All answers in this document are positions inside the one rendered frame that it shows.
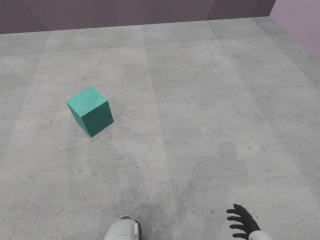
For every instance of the robot right forearm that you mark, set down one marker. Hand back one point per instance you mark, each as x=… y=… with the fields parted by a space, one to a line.
x=259 y=235

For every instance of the left robot thigh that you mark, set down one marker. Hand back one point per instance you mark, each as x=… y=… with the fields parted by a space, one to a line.
x=124 y=229

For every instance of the left robot shin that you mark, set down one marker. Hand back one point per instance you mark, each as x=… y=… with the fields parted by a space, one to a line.
x=126 y=217

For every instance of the carton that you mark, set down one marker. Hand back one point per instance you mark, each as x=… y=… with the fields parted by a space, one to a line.
x=91 y=111

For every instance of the right robot hand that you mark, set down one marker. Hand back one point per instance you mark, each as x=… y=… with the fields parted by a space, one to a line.
x=249 y=224

